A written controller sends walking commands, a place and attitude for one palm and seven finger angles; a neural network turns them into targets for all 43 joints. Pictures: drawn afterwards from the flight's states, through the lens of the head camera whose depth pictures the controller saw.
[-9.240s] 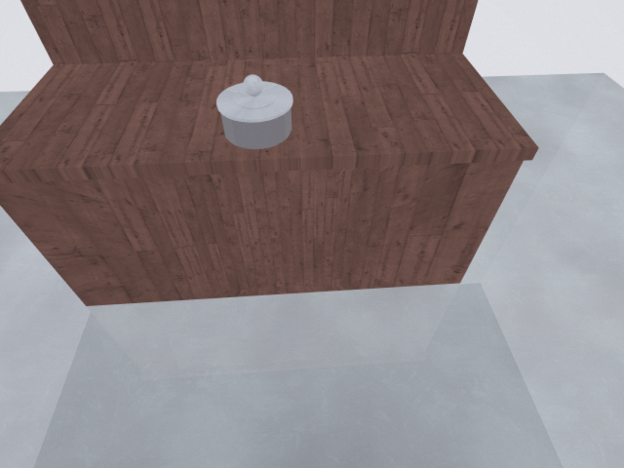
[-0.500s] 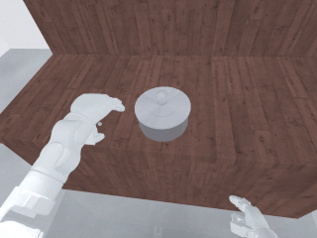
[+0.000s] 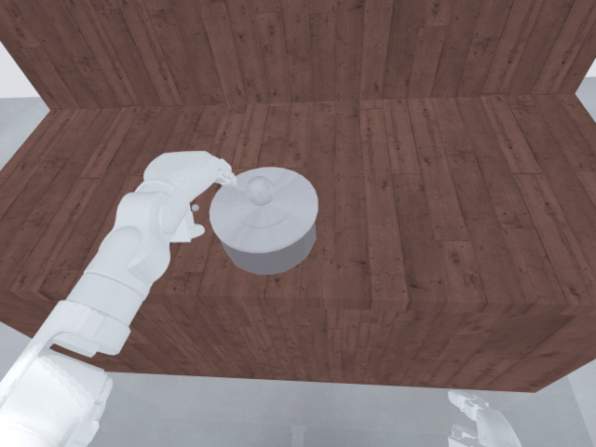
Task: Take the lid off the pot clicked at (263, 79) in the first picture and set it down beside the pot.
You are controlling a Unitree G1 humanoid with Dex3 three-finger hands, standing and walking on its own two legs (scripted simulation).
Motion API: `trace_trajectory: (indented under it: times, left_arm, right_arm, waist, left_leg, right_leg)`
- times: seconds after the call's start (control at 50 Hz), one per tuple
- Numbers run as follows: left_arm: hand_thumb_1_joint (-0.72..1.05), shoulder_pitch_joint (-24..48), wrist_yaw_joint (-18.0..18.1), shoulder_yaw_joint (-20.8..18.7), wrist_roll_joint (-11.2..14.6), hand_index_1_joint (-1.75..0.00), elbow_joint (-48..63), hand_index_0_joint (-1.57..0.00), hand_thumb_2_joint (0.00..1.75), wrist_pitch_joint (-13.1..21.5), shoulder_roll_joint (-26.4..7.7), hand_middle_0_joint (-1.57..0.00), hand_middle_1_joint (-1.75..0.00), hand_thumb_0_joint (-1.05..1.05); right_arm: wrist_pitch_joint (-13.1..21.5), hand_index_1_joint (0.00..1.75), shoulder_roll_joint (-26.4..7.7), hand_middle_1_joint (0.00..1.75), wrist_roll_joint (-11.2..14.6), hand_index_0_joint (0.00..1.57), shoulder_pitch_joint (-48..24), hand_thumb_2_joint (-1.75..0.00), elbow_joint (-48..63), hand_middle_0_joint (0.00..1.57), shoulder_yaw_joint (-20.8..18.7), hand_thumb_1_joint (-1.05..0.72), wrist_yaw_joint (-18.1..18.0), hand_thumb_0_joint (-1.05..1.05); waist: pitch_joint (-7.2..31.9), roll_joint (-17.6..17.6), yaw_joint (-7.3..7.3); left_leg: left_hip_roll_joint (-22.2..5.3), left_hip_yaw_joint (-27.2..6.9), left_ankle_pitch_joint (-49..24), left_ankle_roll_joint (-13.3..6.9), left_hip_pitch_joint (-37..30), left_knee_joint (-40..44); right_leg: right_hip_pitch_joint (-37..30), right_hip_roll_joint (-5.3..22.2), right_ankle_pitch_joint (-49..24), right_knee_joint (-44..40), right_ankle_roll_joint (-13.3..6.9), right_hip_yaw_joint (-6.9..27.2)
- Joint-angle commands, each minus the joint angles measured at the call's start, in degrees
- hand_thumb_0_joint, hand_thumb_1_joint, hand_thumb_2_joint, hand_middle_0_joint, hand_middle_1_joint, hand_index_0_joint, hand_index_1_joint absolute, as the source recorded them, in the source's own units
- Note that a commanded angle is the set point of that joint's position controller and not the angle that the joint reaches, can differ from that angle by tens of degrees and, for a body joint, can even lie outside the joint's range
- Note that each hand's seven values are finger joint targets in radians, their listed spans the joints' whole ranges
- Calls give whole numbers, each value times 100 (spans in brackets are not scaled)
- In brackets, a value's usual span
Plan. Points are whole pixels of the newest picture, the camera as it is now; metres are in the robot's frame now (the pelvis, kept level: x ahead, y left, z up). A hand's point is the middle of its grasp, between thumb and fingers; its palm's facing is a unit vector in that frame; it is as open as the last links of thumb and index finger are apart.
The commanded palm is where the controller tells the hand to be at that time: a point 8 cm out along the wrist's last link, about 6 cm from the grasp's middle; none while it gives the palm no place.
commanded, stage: move the open hand above the knob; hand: left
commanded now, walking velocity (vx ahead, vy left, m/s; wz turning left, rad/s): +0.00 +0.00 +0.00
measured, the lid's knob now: (260, 190) +0.51 +0.09 +0.02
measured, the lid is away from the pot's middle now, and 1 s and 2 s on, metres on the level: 0.00 0.00 0.00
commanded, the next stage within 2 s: lower the open fingers around the knob in 1.82 s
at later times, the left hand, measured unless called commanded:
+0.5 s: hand (236, 177) +0.46 +0.11 +0.11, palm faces -0.30 -0.03 -0.95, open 10.5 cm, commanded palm +0.47 +0.10 +0.17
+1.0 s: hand (240, 168) +0.48 +0.10 +0.11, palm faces -0.29 -0.06 -0.95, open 10.5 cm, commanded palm +0.47 +0.10 +0.17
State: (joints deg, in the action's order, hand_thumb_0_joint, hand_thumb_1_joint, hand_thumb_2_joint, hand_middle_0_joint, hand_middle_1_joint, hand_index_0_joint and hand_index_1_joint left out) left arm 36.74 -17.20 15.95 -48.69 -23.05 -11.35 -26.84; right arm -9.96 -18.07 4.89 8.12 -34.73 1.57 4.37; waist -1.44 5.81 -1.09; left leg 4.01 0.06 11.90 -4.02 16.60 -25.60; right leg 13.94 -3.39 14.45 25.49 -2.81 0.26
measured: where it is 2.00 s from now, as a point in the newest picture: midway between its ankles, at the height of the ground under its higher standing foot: outside the picture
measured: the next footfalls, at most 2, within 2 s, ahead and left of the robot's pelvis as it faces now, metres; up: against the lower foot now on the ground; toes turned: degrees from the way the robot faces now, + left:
none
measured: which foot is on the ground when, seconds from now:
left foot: down 0.00-1.00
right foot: down 0.00-1.00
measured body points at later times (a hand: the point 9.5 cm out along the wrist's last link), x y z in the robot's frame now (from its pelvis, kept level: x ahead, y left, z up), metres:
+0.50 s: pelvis +0.00 +0.00 +0.00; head +0.04 -0.04 +0.44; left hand +0.47 +0.11 +0.16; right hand +0.13 -0.25 -0.14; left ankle +0.01 +0.08 -0.74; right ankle -0.02 -0.09 -0.74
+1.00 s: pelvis +0.01 +0.02 +0.00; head +0.04 -0.01 +0.44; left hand +0.49 +0.10 +0.16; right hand +0.07 -0.24 -0.14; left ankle +0.01 +0.08 -0.74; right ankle -0.02 -0.09 -0.74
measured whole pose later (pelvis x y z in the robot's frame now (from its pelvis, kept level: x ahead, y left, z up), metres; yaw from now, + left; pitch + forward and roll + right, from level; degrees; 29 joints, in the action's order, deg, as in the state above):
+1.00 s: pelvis +0.01 +0.02 +0.00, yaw -2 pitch +8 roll -1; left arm 57.2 -11.4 17.7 -50.2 -51.7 -17.0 -16.6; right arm -7.8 -16.2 3.6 15.1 -39.6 -0.2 2.5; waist 3.4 5.5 -5.0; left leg 4.4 2.4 12.7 -5.5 21.4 -26.4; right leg 19.5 -2.9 14.8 26.8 -1.3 2.6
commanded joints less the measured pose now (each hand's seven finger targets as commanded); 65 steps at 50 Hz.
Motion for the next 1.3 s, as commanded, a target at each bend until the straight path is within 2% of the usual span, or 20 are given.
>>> trace_trajectory:
  times: [0.0,0.04,0.1,0.16,0.2,0.24,0.4,0.48,0.54,0.58,0.64,0.7,0.78,0.86,0.92,1.06,1.12,1.22,1.26,1.28]
  left_arm:
    - [-32,2753,291,-705,-40,-8,1071,-80,137,-47,-1152,-80,-8,0]
    - [-32,2837,256,-759,-134,-8,785,-80,137,-83,-1158,-80,-8,0]
    - [-32,2758,282,-489,-35,-8,308,-80,137,-168,-841,-80,-8,0]
    - [-32,3201,325,-718,-77,-8,472,-80,137,-182,-1147,-80,-8,0]
    - [-32,3293,321,-368,-56,-8,264,-80,137,-230,-700,-80,-8,0]
    - [-32,3546,314,-538,-172,-8,-268,-80,137,-246,-907,-80,-8,0]
    - [-32,4623,453,-32,-115,-8,-725,-80,137,-301,-239,-80,-8,0]
    - [-32,4883,581,-385,-201,-8,-1790,-80,137,-375,-511,-80,-8,0]
    - [-32,5510,651,106,-295,-8,-1655,-80,137,-393,91,-80,-8,0]
    - [-32,5222,756,-410,-302,-8,-1958,-80,137,-418,-425,-80,-8,0]
    - [-32,4916,795,-400,-337,-8,-2382,-80,137,-479,-294,-80,-8,0]
    - [-32,5101,843,-152,-295,-8,-2156,-80,137,-543,-29,-80,-8,0]
    - [-32,5087,853,-568,-336,-8,-1974,-80,137,-524,-486,-80,-8,0]
    - [-32,5067,827,-55,-297,-8,-2054,-80,137,-590,93,-80,-8,0]
    - [-32,5344,842,-336,-285,-8,-1591,-80,137,-536,-256,-80,-8,0]
    - [-32,4907,778,168,-224,-8,-2025,-80,137,-588,418,-80,-8,0]
    - [-32,5485,797,132,-221,-8,-1515,-80,137,-554,333,-80,-8,0]
    - [-32,5387,863,-48,-265,-8,-1823,-80,137,-566,171,-80,-8,0]
    - [-32,5518,871,419,-202,-8,-1736,-80,137,-579,787,-80,-8,0]
    - [-32,5570,888,327,-277,-8,-1778,-80,137,-593,660,-80,-8,0]
  right_arm:
    - [231,30,-472,30,-13,20,-602,-90,857,20,-241,-90,-6,0]
    - [235,30,-492,30,-5,20,-508,-90,792,20,-237,-90,28,0]
    - [170,30,-468,30,34,20,-550,-90,753,20,-225,-90,-15,0]
    - [171,30,-468,30,-2,20,-540,-90,760,20,-245,-90,-24,0]
    - [160,30,-417,30,5,20,-530,-90,729,20,-239,-90,-24,0]
    - [155,30,-476,30,22,20,-418,-90,610,20,-221,-90,-50,0]
    - [148,30,-377,30,-31,20,-225,-90,435,20,-282,-90,-129,0]
    - [176,30,-484,30,-42,20,20,-90,205,20,-286,-90,-184,0]
    - [249,30,-400,30,-93,20,95,-90,186,20,-330,-90,-172,0]
    - [258,30,-469,30,-112,20,219,-90,161,20,-324,-90,-172,0]
    - [300,30,-466,30,-104,20,275,-90,204,20,-331,-90,-191,0]
    - [312,30,-444,30,-120,20,295,-90,215,20,-347,-90,-194,0]
    - [383,30,-513,30,-154,20,409,-90,218,20,-408,-90,-200,0]
    - [379,30,-477,30,-112,20,400,-90,191,20,-396,-90,-195,0]
    - [437,30,-491,30,-144,20,400,-90,210,20,-414,-90,-192,0]
    - [356,30,-440,30,-102,20,330,-90,178,20,-402,-90,-149,0]
    - [378,30,-436,30,-116,20,293,-90,173,20,-402,-90,-125,0]
    - [315,30,-463,30,-123,20,285,-90,105,20,-366,-90,-134,0]
    - [305,30,-379,30,-134,20,228,-90,124,20,-392,-90,-110,0]
    - [298,30,-401,30,-132,20,219,-90,87,20,-395,-90,-75,0]
  waist:
    - [2540,-471,3]
    - [2552,-841,-16]
    - [2231,-744,-60]
    - [2536,-674,-53]
    - [2484,-681,-110]
    - [2396,-1084,-156]
    - [2696,-592,-335]
    - [2490,-1091,-337]
    - [2845,-700,-472]
    - [2931,-761,-344]
    - [2797,-1128,-319]
    - [2741,-676,-354]
    - [2965,-967,-304]
    - [2524,-766,-396]
    - [2983,-707,-357]
    - [2438,-846,-432]
    - [2768,-537,-440]
    - [2758,-821,-397]
    - [2686,-605,-473]
    - [2692,-629,-458]
  left_leg:
    - [-44,-132,-1925,-50,-1132,-135]
    - [-44,-155,-1950,-47,-1068,-158]
    - [-27,-43,-1734,-28,-832,-121]
    - [-30,-48,-1808,-58,-893,-197]
    - [-19,-50,-1815,-53,-895,-211]
    - [-25,-43,-1673,-57,-774,-164]
    - [-84,-76,-1604,-61,-1008,-209]
    - [-101,-46,-1219,-55,-600,-83]
    - [-135,-118,-1477,-76,-883,-220]
    - [-160,-160,-1495,-47,-860,-127]
    - [-174,-107,-1533,-68,-631,-75]
    - [-213,-98,-1605,-65,-832,-64]
    - [-225,-143,-1686,-95,-965,-46]
    - [-248,-110,-1615,-72,-932,-15]
    - [-247,-206,-1659,-77,-1240,-50]
    - [-244,-208,-1838,-34,-1220,-59]
    - [-242,-342,-1895,-1,-1546,-83]
    - [-243,-359,-1857,61,-1484,-10]
    - [-269,-358,-2032,54,-1566,-95]
    - [-271,-409,-1976,98,-1631,-73]
  right_leg:
    - [-779,154,-2710,-24,67,303]
    - [-719,135,-2796,-75,75,283]
    - [-652,158,-2794,-9,116,258]
    - [-788,190,-2967,20,114,364]
    - [-654,184,-2971,44,110,312]
    - [-542,160,-2817,-59,131,284]
    - [-235,170,-2457,45,88,293]
    - [-147,160,-2201,-55,126,288]
    - [133,176,-2214,37,60,336]
    - [-75,139,-2145,54,53,273]
    - [-138,141,-2272,7,76,252]
    - [-17,131,-2176,24,49,231]
    - [-114,105,-2250,-51,65,235]
    - [175,85,-2017,-46,58,163]
    - [139,91,-1969,-60,41,212]
    - [419,52,-1887,-43,58,30]
    - [573,53,-1761,-29,24,54]
    - [489,25,-1699,-14,30,-26]
    - [648,53,-1696,41,15,-27]
    - [761,23,-1580,20,8,-66]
